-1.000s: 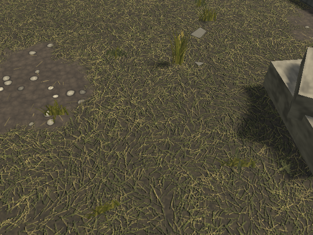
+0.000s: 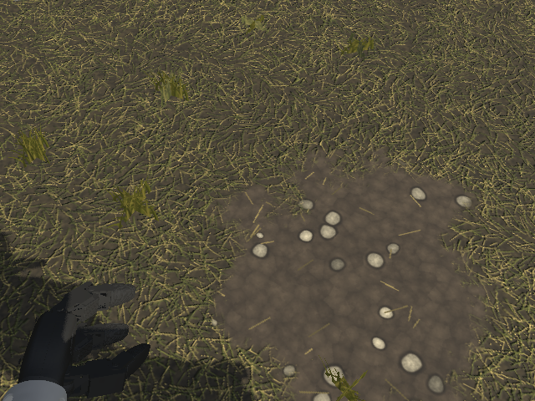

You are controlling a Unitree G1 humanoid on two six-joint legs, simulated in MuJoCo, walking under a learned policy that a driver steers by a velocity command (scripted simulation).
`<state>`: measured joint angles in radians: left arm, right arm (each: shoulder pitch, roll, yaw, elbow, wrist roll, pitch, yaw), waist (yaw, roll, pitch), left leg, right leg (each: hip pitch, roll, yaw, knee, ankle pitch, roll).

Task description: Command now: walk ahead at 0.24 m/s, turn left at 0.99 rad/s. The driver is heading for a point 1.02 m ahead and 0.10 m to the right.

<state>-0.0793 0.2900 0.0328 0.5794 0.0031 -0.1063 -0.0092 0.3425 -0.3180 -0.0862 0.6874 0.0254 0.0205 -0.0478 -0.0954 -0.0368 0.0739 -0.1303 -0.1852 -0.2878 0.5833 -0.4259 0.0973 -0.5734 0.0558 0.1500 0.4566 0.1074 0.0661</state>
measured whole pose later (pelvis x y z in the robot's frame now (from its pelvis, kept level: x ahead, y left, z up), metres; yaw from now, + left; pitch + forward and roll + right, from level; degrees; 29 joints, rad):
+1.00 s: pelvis +0.31 -0.02 +0.00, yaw -2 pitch +2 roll +0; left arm 0.17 0.33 0.08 0.64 -0.01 0.00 -0.03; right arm 0.16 -0.30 -0.03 0.64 -0.01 -0.05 -0.03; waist 0.01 0.00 0.09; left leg -0.49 0.00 -0.11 1.25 -0.45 -0.05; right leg -0.46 0.13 0.03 0.51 -0.09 -0.10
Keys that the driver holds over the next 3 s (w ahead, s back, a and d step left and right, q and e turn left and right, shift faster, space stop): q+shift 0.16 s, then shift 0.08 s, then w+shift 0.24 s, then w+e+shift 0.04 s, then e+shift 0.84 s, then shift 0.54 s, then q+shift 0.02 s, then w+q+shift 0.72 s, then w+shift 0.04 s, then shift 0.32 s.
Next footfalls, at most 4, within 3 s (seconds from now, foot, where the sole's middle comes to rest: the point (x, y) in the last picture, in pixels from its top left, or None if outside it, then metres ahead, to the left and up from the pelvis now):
0.02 right None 0.25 -0.11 -0.76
0.48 left None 0.09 0.08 -0.76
0.84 right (279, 388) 0.46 -0.08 -0.76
1.28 left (196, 360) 0.54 0.12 -0.76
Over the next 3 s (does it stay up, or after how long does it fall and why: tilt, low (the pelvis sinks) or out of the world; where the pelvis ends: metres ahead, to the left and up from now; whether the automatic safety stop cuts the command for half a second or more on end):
stays up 1.02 0.02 -0.01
